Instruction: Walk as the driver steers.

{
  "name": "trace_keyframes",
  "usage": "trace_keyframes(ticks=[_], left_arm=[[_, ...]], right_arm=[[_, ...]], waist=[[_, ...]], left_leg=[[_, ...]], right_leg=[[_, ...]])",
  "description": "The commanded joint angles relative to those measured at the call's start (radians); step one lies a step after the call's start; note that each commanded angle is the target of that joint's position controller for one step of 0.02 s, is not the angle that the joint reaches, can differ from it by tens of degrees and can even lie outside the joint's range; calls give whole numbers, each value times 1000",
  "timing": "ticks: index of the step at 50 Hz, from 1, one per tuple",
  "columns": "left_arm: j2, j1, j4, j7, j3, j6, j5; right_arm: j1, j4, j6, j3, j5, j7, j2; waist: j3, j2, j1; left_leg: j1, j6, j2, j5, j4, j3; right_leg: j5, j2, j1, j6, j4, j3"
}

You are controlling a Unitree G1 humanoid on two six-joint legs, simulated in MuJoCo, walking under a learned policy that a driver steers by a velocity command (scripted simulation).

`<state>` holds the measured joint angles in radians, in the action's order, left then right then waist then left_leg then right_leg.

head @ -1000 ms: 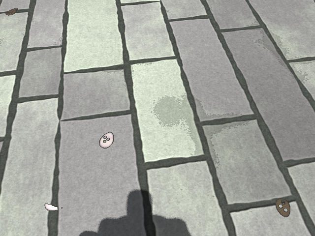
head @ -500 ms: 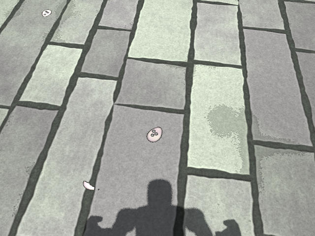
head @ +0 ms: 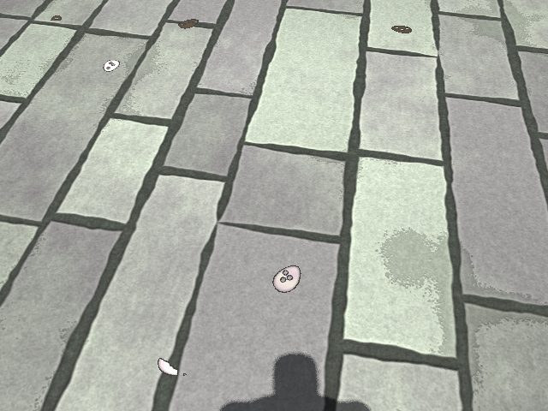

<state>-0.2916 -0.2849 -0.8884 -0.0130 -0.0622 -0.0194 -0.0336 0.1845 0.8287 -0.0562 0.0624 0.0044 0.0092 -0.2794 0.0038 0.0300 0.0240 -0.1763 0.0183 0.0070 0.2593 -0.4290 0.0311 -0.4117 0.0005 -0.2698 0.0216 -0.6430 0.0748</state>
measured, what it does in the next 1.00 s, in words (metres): walks ahead, turning right: right foot, then left foot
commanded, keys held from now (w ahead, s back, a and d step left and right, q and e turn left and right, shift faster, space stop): w+e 0.58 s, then w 0.16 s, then w+q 0.26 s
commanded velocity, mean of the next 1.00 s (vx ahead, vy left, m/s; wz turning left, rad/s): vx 0.47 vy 0.00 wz -0.32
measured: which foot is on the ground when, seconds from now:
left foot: down 0.00-0.38, up 0.40-0.90, down 0.92-1.00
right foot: up 0.00-0.38, down 0.40-0.94, up 0.96-1.00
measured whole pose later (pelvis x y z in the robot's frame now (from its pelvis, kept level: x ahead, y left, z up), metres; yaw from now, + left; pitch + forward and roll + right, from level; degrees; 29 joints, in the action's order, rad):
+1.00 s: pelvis +0.53 -0.13 -0.02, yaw -19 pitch +2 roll +1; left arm -0.30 -0.34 -0.80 0.00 -0.05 -0.05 0.00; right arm 0.13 0.68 -0.11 0.04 0.02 -0.04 -0.29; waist 0.03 0.01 0.03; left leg -0.45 0.07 0.07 0.14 -0.55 0.03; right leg -0.43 0.07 -0.20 0.04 -1.03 0.08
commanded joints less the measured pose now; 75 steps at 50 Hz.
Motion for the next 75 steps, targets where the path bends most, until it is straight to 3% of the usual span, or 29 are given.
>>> trace_keyframes(ticks=[1, 4, 8, 14, 17, 19, 20, 21, 22, 23, 25, 30, 35, 41, 44, 46, 47, 48, 50, 52, 56, 61, 66, 69, 70, 71, 72, 73, 75], left_arm=[[-132, 147, 133, 7, -28, -49, -25], [-99, 120, 106, 17, -31, -43, -2], [-42, 168, 145, 40, -12, -38, 3], [-18, 322, 251, 78, 12, -33, 9], [-67, 278, 273, 87, -10, -27, 8], [-149, 30, 219, 77, -59, -17, 1], [-213, -129, 180, 55, -92, -2, 0], [-315, -114, 182, 43, -104, -4, -5], [-247, -139, 215, 44, -80, -18, 6], [-193, -98, 200, 46, -63, -33, 17], [-141, 38, 220, 47, -45, -49, 18], [-139, 90, 242, 29, -42, -62, 25], [-136, -3, 197, 10, -35, -60, 18], [-152, -109, 138, 9, -34, -47, 20], [-168, -105, 124, 3, -37, -34, 25], [-167, -60, 137, -2, -31, -25, 33], [-130, -66, 164, -9, -13, -28, 55], [-53, -176, 169, 1, 9, -48, 42], [-156, -12, 211, 24, -5, -89, 4], [-135, 77, 235, 24, -3, -105, 36], [-98, 42, 242, 18, 2, -85, 51], [-55, 226, 284, 17, 21, -86, 48], [-95, 307, 307, 30, 2, -102, 28], [-134, 194, 282, 26, -25, -113, 26], [-169, 81, 269, 18, -40, -117, 39], [-243, -48, 256, 10, -60, -110, 56], [-242, -103, 222, 20, -64, -93, 39], [-158, -60, 237, 20, -44, -89, 29], [-106, 26, 238, 18, -25, -80, 38]], right_arm=[[144, -6, -33, 41, -10, 9, -145], [92, -13, -45, 24, -6, 5, -92], [99, -5, -46, 28, -21, 7, -114], [168, 26, -36, 39, 7, 11, -164], [161, 21, -16, 49, 14, 14, -201], [145, 10, 1, 51, 14, 22, -218], [153, -7, -5, 43, 5, 26, -206], [267, -62, -28, -9, -26, 7, -34], [169, -77, -72, -2, 11, -5, -106], [54, -118, -91, 15, 50, -11, -161], [32, -115, -103, 13, 14, 4, -145], [75, -129, -48, 16, -20, 4, -118], [-112, -179, -60, -7, -21, -9, -67], [-242, -229, -75, -9, 3, -43, -91], [-191, -232, -73, -1, 10, -54, -111], [37, -178, -69, 31, 8, -49, -172], [201, -156, -64, 43, -1, -44, -232], [241, -141, -57, 60, 9, -48, -272], [183, -159, -42, 26, 16, -42, -148], [106, -177, -35, 20, -1, -37, -133], [80, -186, -29, 23, 6, -24, -144], [139, -159, -13, 41, 19, 0, -188], [202, -136, 8, 42, 28, 9, -177], [172, -148, 17, 40, 22, 9, -158], [164, -162, 14, 23, 14, 5, -112], [235, -182, 7, 3, 16, 4, -47], [304, -203, 1, -5, 31, 6, -63], [258, -183, 5, 18, 38, 7, -152], [134, -205, 16, 27, 18, 5, -162]], waist=[[80, -193, -101], [108, -142, -74], [102, -123, -78], [146, -93, -106], [67, -127, -41], [-89, -132, 103], [-167, -69, 177], [-279, 228, 42], [-413, 128, 105], [-243, 83, 118], [-68, -56, 23], [-6, 1, -56], [26, 13, 32], [54, 35, 87], [20, 58, 44], [-146, 50, -85], [-288, -52, -137], [-367, -355, -87], [-197, -158, -123], [-46, 9, -74], [-26, -72, -11], [1, -99, -72], [-10, -128, -85], [-42, -153, -10], [-140, -120, 46], [-287, 65, 59], [-340, 298, 36], [-207, 159, 51], [-35, 41, 35]], left_leg=[[322, 189, -375, 356, 292, -486], [293, 111, -290, 23, 305, -237], [187, 119, -244, -211, 326, -32], [185, 112, -275, -336, 318, 108], [273, 87, -295, -830, 143, 155], [202, 50, -264, -1020, -199, 190], [-29, 10, -229, -787, -474, 181], [-458, -53, -32, 236, -871, 122], [-542, -37, 17, 329, -1003, -128], [-636, -12, -33, 234, -997, -138], [-544, 8, -112, 91, -820, -127], [-421, -60, -142, -24, -625, -107], [-372, -77, -95, -400, -238, -64], [-476, -12, -68, -347, -86, -55], [-422, 49, -28, -182, -66, -24], [-83, 117, 12, -233, -46, -1], [220, 190, -154, -294, -71, -232], [538, 378, -354, -130, 28, -717], [455, 300, -314, 51, 120, -667], [217, 266, -240, -133, 165, -508], [37, 279, -174, -321, 215, -394], [-95, 208, -95, -287, 210, -293], [-4, 168, -130, -173, 116, -407], [6, 126, -113, -206, -7, -441], [-56, 95, -64, -190, -183, -392], [-319, 30, 57, 43, -502, -260], [-545, 5, 63, 357, -728, -198], [-617, -5, -2, 283, -827, -217], [-595, -18, -60, 138, -813, -166]], right_leg=[[-56, -54, -579, 35, -362, 75], [136, -84, -590, 29, -401, 72], [317, -91, -514, -24, -291, -2], [398, -76, -395, 15, -20, -115], [286, 1, -271, 80, 4, -181], [278, 81, 74, 143, 39, -206], [261, 35, 376, 182, 54, -78], [17, -256, 695, 366, 153, 509], [-143, -333, 718, 409, 338, 798], [-84, -309, 613, 344, 383, 660], [141, -218, 299, 276, 396, 429], [382, -160, 14, 297, 470, 256], [391, -75, -4, 206, 457, 114], [440, -191, 258, 197, 381, 170], [753, -215, 367, 163, 286, 140], [1057, -151, 318, 118, 13, 49], [788, -97, 121, 86, -274, 9], [58, 103, -290, -11, -653, -41], [-36, 7, -497, 4, -725, 70], [64, -58, -473, 2, -558, 39], [87, -76, -362, -58, -354, 4], [424, -17, -238, -95, 2, -22], [437, 14, -165, -68, 149, 19], [359, 4, 10, -9, 223, 3], [335, -85, 209, 40, 208, 66], [237, -297, 553, 152, 207, 351], [-2, -435, 645, 238, 301, 699], [-136, -401, 538, 208, 337, 641], [56, -317, 305, 162, 377, 379]])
